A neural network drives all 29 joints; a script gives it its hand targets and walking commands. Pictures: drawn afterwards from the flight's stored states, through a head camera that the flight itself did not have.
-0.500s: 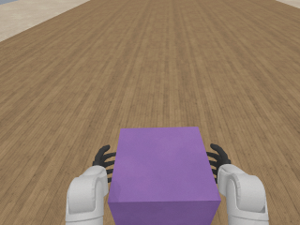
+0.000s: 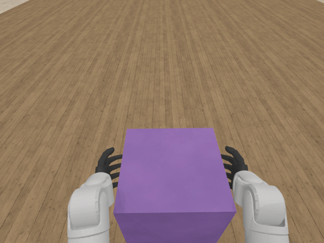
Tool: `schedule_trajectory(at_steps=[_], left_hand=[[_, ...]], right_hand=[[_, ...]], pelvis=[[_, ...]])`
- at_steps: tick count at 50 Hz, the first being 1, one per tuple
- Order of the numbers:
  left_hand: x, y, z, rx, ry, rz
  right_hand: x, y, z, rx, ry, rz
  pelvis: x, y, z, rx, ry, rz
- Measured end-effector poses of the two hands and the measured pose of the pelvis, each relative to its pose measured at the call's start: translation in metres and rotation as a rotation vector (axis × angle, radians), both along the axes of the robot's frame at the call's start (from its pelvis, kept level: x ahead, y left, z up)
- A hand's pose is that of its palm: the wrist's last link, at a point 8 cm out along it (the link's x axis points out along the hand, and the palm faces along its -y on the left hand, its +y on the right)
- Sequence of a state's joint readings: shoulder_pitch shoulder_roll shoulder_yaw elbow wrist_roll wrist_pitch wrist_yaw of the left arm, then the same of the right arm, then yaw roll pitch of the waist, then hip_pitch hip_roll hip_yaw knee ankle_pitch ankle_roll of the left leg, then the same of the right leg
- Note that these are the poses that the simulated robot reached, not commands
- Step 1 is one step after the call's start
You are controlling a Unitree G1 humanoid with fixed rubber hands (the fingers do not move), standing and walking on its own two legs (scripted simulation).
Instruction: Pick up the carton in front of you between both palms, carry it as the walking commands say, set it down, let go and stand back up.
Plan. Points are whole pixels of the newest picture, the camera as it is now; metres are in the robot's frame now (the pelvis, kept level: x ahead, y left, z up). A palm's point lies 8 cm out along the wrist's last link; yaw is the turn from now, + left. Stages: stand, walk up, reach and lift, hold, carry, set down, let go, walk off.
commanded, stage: carry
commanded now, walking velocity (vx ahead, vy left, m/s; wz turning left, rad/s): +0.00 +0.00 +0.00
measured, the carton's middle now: (170, 191) +0.28 +0.00 +0.01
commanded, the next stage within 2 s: hold in 1.38 s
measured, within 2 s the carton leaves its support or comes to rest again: neither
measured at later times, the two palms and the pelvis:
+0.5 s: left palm (116, 196) +0.25 +0.13 +0.04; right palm (246, 196) +0.25 -0.17 +0.04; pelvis -0.02 -0.02 -0.01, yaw -1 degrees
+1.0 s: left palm (118, 207) +0.23 +0.12 +0.04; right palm (252, 207) +0.23 -0.18 +0.04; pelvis -0.06 -0.02 +0.00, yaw -1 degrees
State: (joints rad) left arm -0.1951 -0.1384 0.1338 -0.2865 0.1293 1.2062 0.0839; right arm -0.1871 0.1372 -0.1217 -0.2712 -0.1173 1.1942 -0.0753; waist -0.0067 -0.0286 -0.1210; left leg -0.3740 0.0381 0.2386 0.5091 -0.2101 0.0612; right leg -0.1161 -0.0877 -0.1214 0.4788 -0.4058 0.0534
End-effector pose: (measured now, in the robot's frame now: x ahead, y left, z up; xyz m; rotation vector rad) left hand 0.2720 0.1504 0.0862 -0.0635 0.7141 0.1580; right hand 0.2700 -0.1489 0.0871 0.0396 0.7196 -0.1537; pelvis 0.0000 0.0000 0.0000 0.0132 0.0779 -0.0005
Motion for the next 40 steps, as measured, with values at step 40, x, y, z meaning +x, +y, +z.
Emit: schedule_trajectory(at_steps=[40], left_hand=[[-0.026,-0.026,-0.049,0.080,-0.072,-0.066]], right_hand=[[-0.029,-0.027,-0.049,-0.066,-0.071,0.038]], pelvis=[[-0.054,-0.022,-0.004,-0.014,-0.058,-0.014]])
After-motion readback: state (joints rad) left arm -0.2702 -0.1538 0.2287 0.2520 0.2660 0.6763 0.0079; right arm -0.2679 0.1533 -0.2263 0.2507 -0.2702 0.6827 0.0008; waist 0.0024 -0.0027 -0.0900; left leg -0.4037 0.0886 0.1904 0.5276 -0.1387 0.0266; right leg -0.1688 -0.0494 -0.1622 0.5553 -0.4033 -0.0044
